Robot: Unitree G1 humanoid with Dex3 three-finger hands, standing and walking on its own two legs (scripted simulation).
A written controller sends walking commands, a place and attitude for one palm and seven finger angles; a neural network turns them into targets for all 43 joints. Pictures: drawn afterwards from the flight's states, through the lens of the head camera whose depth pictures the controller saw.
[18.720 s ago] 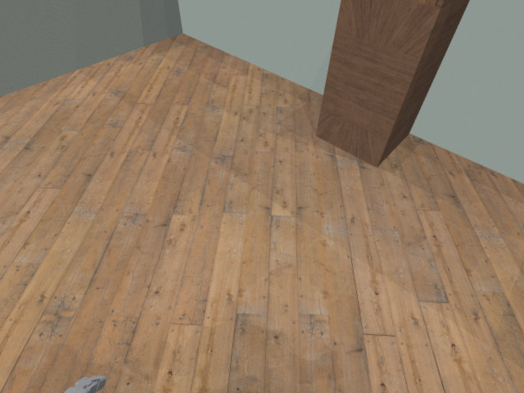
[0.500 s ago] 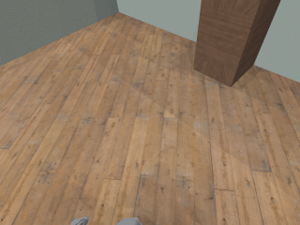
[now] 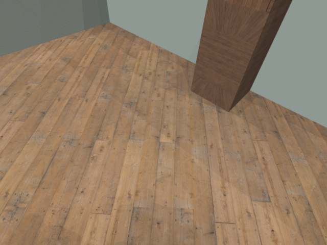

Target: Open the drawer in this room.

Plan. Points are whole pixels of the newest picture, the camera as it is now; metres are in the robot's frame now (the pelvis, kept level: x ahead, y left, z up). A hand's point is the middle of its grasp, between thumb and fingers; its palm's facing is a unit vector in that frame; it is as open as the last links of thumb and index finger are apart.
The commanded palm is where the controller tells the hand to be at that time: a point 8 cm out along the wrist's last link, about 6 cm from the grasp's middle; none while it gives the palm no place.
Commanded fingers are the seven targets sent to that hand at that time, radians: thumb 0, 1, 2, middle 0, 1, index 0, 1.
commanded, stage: turn or walk to find it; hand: left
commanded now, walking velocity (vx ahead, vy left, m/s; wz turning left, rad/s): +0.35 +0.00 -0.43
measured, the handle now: out of the picture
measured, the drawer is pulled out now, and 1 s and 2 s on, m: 0.00 0.00 0.00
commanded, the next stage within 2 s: stand and wait in 1.20 s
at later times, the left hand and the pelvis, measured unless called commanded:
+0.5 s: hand (154, 183) +0.35 +0.07 -0.17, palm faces -0.23 -0.94 -0.24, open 7.4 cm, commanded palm none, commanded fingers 0.00 0.90 0.90 -0.20 -0.30 -0.20 -0.30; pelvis +0.18 -0.09 -0.02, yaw -12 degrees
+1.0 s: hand (157, 184) +0.35 +0.06 -0.18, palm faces -0.09 -0.98 -0.17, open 7.4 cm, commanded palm none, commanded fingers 0.00 0.90 0.90 -0.20 -0.30 -0.20 -0.30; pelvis +0.39 -0.11 -0.01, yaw -12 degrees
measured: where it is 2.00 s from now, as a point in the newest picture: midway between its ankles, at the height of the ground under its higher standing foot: (200, 189)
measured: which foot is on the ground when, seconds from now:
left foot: down 0.00-0.42, up 0.44-0.98, down 1.00-1.00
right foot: up 0.00-0.40, down 0.42-1.00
